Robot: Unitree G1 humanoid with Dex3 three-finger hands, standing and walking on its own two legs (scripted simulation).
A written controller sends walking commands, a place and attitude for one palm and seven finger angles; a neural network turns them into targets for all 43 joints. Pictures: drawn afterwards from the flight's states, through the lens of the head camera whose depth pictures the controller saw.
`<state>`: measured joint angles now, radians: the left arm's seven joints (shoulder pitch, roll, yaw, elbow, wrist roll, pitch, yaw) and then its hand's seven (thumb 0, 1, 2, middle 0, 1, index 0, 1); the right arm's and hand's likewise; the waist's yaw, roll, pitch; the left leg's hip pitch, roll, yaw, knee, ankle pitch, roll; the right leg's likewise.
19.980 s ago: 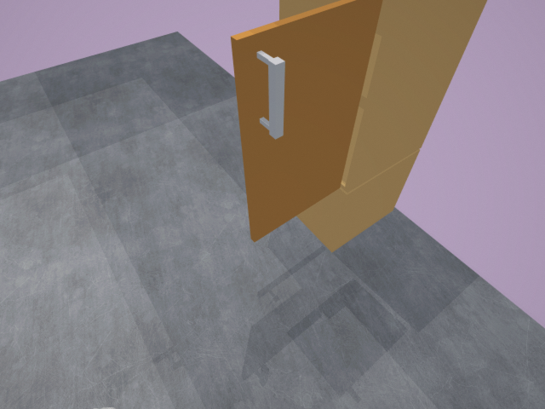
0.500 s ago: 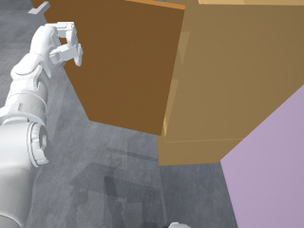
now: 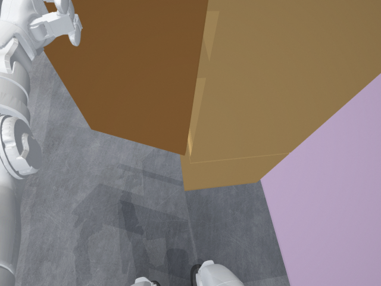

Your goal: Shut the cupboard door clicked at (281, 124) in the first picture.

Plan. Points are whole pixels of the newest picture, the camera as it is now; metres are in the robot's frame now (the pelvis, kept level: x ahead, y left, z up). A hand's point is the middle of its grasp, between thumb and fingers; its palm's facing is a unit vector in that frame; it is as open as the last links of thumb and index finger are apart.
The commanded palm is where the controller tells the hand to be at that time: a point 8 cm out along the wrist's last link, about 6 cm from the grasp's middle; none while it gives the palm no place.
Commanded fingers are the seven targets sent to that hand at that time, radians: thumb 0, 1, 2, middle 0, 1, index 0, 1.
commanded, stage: push the door shut along its arc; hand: left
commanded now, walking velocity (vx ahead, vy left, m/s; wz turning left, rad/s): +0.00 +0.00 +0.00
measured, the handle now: (21, 8) +0.62 +0.21 +0.17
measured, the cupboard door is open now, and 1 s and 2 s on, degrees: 67 56 56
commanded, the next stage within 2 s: pull the fist back off the door in 0.26 s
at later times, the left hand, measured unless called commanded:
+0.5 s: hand (88, 3) +0.60 +0.09 +0.19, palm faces -0.03 -0.99 +0.14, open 3.3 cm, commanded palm +0.58 +0.13 +0.17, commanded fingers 0.00 0.90 0.90 -1.30 -1.50 -1.30 -1.50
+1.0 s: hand (87, 35) +0.54 +0.10 +0.17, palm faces +0.01 -1.00 +0.00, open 3.1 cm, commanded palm +0.50 +0.14 +0.17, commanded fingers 0.00 0.90 0.90 -1.30 -1.50 -1.30 -1.50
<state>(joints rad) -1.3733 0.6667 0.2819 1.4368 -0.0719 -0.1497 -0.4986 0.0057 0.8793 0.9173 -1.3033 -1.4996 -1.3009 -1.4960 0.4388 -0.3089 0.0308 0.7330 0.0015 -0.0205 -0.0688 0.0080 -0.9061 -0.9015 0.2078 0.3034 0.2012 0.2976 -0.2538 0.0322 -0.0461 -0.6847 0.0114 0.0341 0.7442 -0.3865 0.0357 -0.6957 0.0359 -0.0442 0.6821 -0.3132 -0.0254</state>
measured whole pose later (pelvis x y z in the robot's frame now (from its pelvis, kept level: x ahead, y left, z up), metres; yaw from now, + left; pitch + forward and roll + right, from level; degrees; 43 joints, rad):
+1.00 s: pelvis +0.01 -0.01 +0.01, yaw -1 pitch +15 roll -1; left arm -1.09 0.39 0.35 1.23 -0.05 -0.17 -0.05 0.01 0.90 0.90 -1.30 -1.50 -1.30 -1.50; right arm 0.52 -0.29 -0.01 0.68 -0.01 0.02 0.04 0.01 -0.91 -0.90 0.20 0.30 0.20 0.30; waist -0.17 0.06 -0.10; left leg -0.53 0.03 0.05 0.63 -0.36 0.02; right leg -0.55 0.06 -0.02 0.58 -0.29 -0.04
